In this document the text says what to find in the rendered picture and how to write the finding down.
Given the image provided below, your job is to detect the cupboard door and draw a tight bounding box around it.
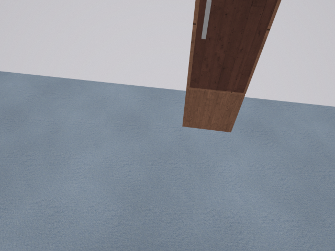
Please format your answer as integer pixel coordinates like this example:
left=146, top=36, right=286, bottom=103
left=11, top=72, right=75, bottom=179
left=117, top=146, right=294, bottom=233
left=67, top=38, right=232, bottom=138
left=190, top=0, right=278, bottom=93

